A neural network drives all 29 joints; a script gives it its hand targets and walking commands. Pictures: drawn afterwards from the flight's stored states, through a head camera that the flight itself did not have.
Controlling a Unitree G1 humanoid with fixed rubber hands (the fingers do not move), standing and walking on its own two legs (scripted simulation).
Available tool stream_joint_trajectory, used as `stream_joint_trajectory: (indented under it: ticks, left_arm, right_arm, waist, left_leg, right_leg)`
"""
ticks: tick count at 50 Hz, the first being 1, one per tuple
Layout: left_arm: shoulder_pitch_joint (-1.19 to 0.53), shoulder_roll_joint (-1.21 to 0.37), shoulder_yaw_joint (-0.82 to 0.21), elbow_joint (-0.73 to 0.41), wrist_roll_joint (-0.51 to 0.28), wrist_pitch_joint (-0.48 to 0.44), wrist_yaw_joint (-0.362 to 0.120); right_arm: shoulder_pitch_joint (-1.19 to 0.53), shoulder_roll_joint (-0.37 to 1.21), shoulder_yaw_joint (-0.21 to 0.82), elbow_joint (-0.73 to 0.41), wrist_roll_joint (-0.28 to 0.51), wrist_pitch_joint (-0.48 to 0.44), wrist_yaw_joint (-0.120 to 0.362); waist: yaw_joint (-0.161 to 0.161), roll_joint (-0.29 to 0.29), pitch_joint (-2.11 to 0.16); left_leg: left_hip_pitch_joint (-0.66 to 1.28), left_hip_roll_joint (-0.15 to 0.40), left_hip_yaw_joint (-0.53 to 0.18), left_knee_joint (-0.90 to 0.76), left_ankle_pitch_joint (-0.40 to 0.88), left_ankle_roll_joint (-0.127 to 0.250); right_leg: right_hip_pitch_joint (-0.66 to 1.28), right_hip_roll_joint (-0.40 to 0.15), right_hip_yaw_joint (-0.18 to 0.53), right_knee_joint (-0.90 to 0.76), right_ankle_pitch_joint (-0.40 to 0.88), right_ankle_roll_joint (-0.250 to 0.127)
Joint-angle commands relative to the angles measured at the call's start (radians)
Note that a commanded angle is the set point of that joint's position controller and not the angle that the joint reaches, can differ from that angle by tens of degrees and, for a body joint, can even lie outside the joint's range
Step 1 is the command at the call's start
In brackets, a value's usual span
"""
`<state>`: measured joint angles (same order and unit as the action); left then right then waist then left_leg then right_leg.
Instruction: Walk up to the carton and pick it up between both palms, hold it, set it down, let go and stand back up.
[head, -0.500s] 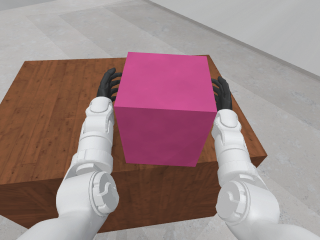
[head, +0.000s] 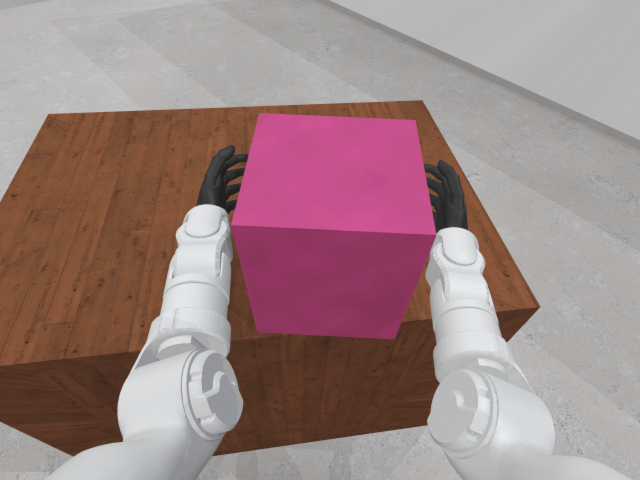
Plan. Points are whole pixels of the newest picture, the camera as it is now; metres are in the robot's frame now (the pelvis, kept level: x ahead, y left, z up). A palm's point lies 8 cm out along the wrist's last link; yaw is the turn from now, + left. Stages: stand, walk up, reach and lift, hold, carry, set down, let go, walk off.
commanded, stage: set down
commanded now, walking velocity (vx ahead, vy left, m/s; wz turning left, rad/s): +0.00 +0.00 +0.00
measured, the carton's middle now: (331, 233) +0.43 -0.01 +0.05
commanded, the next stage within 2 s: none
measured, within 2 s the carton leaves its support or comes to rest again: neither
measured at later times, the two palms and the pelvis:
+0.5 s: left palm (219, 208) +0.42 +0.14 +0.11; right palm (451, 229) +0.39 -0.16 +0.11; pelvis +0.00 +0.00 +0.00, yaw +0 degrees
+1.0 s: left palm (220, 208) +0.42 +0.14 +0.11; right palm (451, 229) +0.40 -0.16 +0.10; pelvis +0.00 +0.00 +0.00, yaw -1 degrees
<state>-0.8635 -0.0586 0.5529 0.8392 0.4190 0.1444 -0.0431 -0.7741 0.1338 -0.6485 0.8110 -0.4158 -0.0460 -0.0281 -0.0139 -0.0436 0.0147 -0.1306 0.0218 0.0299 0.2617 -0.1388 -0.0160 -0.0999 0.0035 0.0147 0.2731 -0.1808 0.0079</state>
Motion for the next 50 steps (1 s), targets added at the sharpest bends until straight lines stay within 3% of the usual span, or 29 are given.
stream_joint_trajectory:
  ticks: [1, 7, 18, 42, 50]
  left_arm:
    - [-0.507, -0.394, -0.221, -0.029, -0.021, -0.046, -0.080]
    - [-0.472, -0.400, -0.213, -0.023, -0.010, -0.055, -0.082]
    - [-0.441, -0.370, -0.161, -0.012, 0.015, -0.057, -0.103]
    - [-0.338, -0.386, -0.141, -0.035, 0.058, -0.058, -0.107]
    - [-0.329, -0.279, -0.122, -0.028, 0.048, -0.067, -0.090]
  right_arm:
    - [-0.545, 0.408, 0.294, -0.017, -0.009, -0.068, 0.137]
    - [-0.523, 0.414, 0.303, -0.020, -0.013, -0.081, 0.135]
    - [-0.473, 0.411, 0.286, -0.038, -0.037, -0.058, 0.131]
    - [-0.359, 0.390, 0.265, -0.044, -0.064, -0.049, 0.143]
    - [-0.327, 0.285, 0.248, -0.033, -0.045, -0.033, 0.123]
  waist:
    - [0.001, 0.048, -0.443]
    - [0.005, 0.040, -0.427]
    - [0.007, 0.007, -0.346]
    - [0.009, 0.037, -0.294]
    - [0.009, 0.030, -0.276]
  left_leg:
    - [0.268, -0.017, 0.103, 0.058, 0.328, -0.011]
    - [0.256, -0.018, 0.103, 0.063, 0.344, -0.007]
    - [0.190, -0.024, 0.111, 0.013, 0.207, 0.022]
    - [0.272, -0.017, 0.107, 0.052, 0.327, 0.014]
    - [0.249, -0.020, 0.109, 0.050, 0.292, 0.016]
  right_leg:
    - [0.016, 0.026, -0.142, 0.010, 0.356, 0.081]
    - [0.027, 0.026, -0.140, 0.015, 0.381, 0.083]
    - [0.063, 0.016, -0.129, 0.009, 0.330, 0.097]
    - [-0.038, 0.033, -0.136, -0.010, 0.288, 0.087]
    - [-0.055, 0.038, -0.125, -0.011, 0.262, 0.087]
